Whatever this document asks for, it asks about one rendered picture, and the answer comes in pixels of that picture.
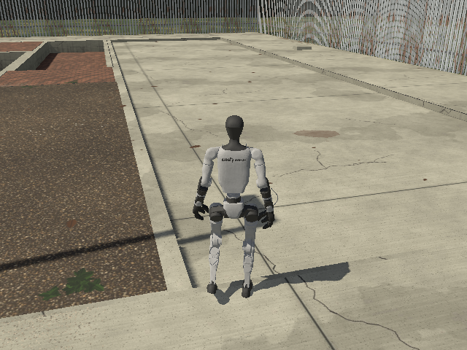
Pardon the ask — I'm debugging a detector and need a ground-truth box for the right robot hand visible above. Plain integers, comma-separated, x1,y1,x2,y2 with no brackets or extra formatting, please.
258,210,275,229

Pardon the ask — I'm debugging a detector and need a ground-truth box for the robot right forearm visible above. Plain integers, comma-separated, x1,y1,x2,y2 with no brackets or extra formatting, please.
260,178,274,212

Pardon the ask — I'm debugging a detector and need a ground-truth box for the robot left forearm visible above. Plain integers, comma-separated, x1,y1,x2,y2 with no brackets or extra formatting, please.
194,176,208,206

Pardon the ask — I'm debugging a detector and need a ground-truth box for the left robot hand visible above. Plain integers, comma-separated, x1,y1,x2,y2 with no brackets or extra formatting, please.
193,204,209,220

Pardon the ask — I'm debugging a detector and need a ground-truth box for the robot torso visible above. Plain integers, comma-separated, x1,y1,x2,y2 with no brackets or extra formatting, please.
217,144,251,219

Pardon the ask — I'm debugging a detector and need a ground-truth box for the left robot upper arm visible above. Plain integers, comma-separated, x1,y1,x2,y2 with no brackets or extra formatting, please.
201,147,219,187

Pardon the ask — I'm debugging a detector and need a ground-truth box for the robot head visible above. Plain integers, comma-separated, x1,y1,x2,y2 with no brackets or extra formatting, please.
222,115,246,151

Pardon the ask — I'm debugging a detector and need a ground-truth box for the right robot upper arm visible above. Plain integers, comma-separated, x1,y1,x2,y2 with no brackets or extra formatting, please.
250,147,268,189

